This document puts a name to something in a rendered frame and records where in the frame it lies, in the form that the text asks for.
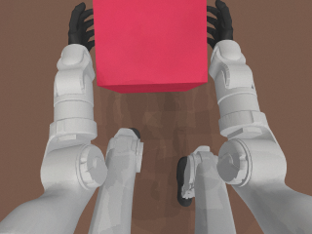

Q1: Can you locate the carton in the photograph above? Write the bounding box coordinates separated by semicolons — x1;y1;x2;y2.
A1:
93;0;208;94

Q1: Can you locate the robot left hand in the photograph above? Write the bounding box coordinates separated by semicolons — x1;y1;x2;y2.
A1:
67;2;96;51

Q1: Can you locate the right robot forearm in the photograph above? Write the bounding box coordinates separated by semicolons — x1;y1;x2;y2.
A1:
209;39;287;164

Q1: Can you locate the right robot thigh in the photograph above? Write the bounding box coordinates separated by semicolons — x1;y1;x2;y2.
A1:
185;151;237;234

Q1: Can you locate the robot left upper arm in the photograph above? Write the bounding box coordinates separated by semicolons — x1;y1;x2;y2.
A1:
0;143;108;234

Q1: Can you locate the robot right hand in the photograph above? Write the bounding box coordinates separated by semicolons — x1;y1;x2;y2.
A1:
207;0;234;50

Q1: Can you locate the left robot forearm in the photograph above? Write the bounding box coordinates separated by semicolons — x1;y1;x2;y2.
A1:
40;44;98;182

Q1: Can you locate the robot right upper arm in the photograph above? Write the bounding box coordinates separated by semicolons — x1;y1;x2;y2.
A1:
216;137;312;234

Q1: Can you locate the right robot foot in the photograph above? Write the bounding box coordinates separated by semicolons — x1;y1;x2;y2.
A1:
176;156;193;207

